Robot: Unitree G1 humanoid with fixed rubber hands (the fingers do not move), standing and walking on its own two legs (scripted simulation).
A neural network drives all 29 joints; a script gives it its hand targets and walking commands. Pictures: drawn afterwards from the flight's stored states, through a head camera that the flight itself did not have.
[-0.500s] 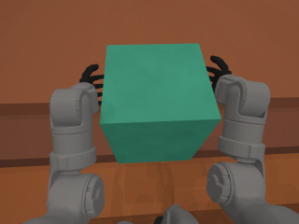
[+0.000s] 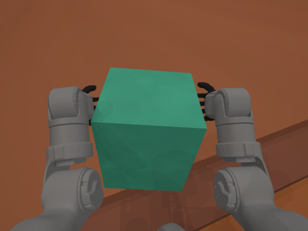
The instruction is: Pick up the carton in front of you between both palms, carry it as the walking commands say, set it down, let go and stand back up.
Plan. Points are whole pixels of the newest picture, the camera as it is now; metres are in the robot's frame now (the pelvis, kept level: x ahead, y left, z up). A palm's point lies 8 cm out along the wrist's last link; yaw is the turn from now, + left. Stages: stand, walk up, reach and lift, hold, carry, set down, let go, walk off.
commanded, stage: carry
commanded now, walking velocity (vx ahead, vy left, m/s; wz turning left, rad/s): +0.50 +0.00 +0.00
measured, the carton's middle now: (147, 131) +0.37 -0.06 +0.09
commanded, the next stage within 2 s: none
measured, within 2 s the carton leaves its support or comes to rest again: neither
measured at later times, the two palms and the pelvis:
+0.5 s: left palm (59, 18) +0.66 +0.13 +0.28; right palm out of the picture +0.72 -0.16 +0.29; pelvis +0.31 -0.07 +0.13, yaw +1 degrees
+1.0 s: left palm out of the picture +1.01 +0.13 +0.38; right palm out of the picture +0.98 -0.16 +0.38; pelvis +0.62 +0.03 +0.23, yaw -2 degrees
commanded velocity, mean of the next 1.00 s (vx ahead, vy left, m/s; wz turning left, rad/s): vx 0.50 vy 0.00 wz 0.00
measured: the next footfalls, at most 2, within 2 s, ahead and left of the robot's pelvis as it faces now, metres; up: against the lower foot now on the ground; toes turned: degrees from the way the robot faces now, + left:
right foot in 0.26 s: +0.40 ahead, -0.14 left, +0.11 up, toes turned -3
left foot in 0.78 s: +0.71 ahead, +0.10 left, +0.23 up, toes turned +5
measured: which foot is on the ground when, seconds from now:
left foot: down 0.00-0.28, up 0.30-0.76, down 0.78-1.00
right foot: up 0.00-0.24, down 0.26-0.80, up 0.82-1.00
